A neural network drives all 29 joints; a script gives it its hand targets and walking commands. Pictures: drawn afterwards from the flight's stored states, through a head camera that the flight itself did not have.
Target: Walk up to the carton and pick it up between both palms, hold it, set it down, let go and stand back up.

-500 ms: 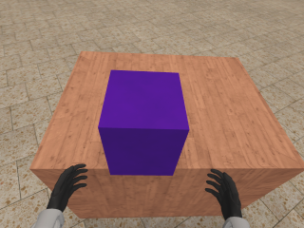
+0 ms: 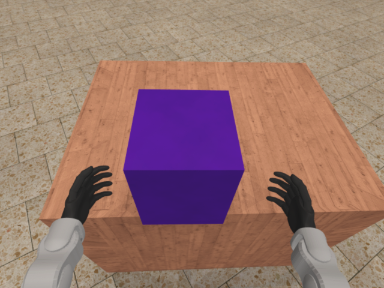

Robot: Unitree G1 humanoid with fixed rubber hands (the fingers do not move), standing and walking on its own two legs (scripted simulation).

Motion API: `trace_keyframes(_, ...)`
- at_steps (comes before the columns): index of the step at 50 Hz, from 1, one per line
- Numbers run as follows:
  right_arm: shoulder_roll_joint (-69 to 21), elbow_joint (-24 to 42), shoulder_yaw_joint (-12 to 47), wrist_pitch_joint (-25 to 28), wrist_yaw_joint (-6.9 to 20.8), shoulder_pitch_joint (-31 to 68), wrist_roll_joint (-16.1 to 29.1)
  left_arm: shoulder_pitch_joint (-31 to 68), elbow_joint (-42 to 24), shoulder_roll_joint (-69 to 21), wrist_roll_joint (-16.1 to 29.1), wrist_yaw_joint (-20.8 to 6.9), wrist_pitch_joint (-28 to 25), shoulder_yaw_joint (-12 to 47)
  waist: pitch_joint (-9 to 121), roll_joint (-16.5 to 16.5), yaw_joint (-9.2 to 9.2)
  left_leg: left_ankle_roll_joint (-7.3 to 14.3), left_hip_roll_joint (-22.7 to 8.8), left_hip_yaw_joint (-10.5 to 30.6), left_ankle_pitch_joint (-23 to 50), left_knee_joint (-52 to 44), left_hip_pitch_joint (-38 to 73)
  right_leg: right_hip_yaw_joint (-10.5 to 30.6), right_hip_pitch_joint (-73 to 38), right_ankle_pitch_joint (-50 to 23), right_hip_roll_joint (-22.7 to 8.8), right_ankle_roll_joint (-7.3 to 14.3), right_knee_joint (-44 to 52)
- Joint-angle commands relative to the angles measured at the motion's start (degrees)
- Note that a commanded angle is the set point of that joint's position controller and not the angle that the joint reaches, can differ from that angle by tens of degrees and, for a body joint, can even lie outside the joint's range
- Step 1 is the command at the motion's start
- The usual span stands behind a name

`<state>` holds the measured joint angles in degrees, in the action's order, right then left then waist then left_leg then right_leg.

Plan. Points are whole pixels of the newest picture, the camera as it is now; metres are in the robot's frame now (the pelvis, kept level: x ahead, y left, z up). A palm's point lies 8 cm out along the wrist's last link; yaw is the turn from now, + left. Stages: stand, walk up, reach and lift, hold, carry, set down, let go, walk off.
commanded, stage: reach and lift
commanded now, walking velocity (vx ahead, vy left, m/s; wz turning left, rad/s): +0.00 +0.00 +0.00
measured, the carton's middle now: (183, 160) +0.37 +0.07 +0.02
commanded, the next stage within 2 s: none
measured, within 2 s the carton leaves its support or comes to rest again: neither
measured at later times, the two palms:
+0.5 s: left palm (84, 165) +0.28 +0.24 +0.10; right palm (304, 175) +0.31 -0.17 +0.11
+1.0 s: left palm (82, 120) +0.35 +0.26 +0.16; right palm (301, 129) +0.37 -0.16 +0.16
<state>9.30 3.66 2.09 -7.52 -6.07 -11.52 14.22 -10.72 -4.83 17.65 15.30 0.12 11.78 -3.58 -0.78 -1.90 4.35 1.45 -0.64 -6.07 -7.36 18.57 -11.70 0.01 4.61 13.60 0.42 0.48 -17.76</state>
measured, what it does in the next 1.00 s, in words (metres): stands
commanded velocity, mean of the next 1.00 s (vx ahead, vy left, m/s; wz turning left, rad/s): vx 0.00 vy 0.00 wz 0.00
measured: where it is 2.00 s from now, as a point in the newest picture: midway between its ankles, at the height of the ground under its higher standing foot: outside the picture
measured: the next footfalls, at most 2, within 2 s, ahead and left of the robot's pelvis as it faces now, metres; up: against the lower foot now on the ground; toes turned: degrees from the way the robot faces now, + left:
none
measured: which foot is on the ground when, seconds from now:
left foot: down 0.00-1.00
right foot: down 0.00-1.00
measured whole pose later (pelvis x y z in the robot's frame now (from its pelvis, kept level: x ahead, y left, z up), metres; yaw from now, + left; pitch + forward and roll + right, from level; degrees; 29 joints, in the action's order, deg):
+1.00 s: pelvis -0.02 +0.00 +0.00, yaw -1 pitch +3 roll -1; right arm 16.6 -16.7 1.7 -25.6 -9.8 33.3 25.3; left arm 31.1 9.2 21.7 14.5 1.8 38.7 -10.7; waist 2.0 -2.5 1.9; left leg 1.3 -1.4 -5.3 -6.2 19.8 -16.6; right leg 0.5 9.8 12.3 1.4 0.7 -19.1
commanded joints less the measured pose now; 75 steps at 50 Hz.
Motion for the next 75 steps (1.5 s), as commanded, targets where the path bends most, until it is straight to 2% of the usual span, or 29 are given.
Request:
trace_keyframes(1,5.92,15.50,-2.48,1.97,-0.49,9.67,0.75,10.17,-14.23,7.63,0.13,-0.31,-0.78,-5.52,13.82,3.85,0.26,-2.86,-1.16,5.71,22.15,2.81,22.35,2.41,12.03,-9.00,-0.15,0.93,5.24)
trace_keyframes(8,6.95,17.73,-1.65,-1.06,-2.25,14.41,2.35,15.14,-16.62,8.87,0.50,-1.09,3.69,-8.23,16.13,3.37,-0.05,-2.22,-0.63,5.12,22.98,2.93,21.75,2.83,10.22,-15.51,-0.79,-0.31,4.19)
trace_keyframes(17,8.23,16.20,-0.92,-6.05,-5.14,25.15,4.58,25.45,-15.33,9.74,-0.09,-2.29,11.35,-11.61,18.02,2.09,-1.19,-1.04,-0.40,4.34,19.85,1.97,20.17,3.22,7.41,-22.20,-1.52,-1.96,2.49)
trace_keyframes(25,9.82,11.68,-1.66,-9.90,-6.12,37.29,6.39,36.84,-11.95,10.63,-1.28,-2.07,17.25,-12.97,19.70,2.23,-1.78,-0.47,-0.57,3.83,16.20,1.56,19.19,2.94,7.24,-20.73,-1.37,-2.27,1.81)
trace_keyframes(35,12.94,3.83,-3.37,-13.11,-5.34,52.94,8.80,51.70,-6.30,12.99,-1.46,-0.09,21.46,-12.67,25.33,3.82,-1.90,-0.53,-0.79,3.79,14.24,2.44,18.30,2.37,8.05,-16.78,-0.54,-1.78,1.02)
trace_keyframes(49,17.46,-10.88,-5.24,-14.78,-3.30,70.67,11.12,68.61,4.19,15.19,-0.64,1.89,23.86,-9.64,31.16,4.98,-2.30,-1.46,-1.42,4.89,15.85,3.64,20.79,0.93,9.74,-13.62,1.12,-0.89,1.61)
trace_keyframes(64,20.04,-23.08,-4.54,-14.53,-2.55,84.85,12.42,81.88,13.61,17.86,-0.37,2.39,24.48,-7.28,35.65,5.72,-2.39,-1.90,-1.31,5.64,20.02,5.28,22.47,-0.53,9.28,-17.54,1.75,-1.47,1.50)
trace_keyframes(69,18.82,-28.31,-3.06,-13.92,-2.80,85.83,12.40,82.33,19.18,17.64,-1.16,1.58,22.60,-6.86,34.82,5.40,-2.42,-1.54,-1.07,5.91,20.63,5.59,22.24,-0.68,8.39,-19.30,1.55,-1.99,1.28)
trace_keyframes(73,16.42,-31.60,-2.07,-12.33,-3.20,81.99,11.34,78.55,23.19,16.02,-2.89,0.02,19.38,-6.82,32.45,4.75,-3.02,-1.31,-0.68,6.03,21.66,5.52,22.28,-0.83,6.80,-21.59,1.38,-2.61,1.33)
trace_keyframes(75,15.11,-31.28,-2.10,-10.96,-3.48,79.68,10.31,76.58,23.44,15.26,-3.87,-0.72,17.22,-7.10,31.93,4.61,-3.26,-1.42,-0.41,5.90,22.52,5.51,22.49,-0.99,5.93,-22.72,1.40,-2.96,1.38)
